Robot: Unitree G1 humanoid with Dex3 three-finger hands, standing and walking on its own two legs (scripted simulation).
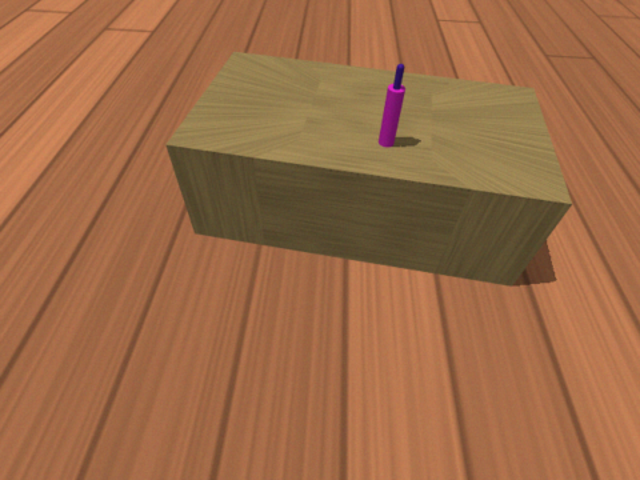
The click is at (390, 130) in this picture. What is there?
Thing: necked bottle
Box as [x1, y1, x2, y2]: [379, 64, 404, 146]
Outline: 402,64 398,64 394,83 390,84 387,90 379,136 379,143 383,146 391,146 394,140 404,92 404,87 400,84 403,71
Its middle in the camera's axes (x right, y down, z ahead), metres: +0.22 -0.41 +1.24
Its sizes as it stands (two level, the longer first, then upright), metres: 0.053 0.053 0.275
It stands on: a support 0.45 m high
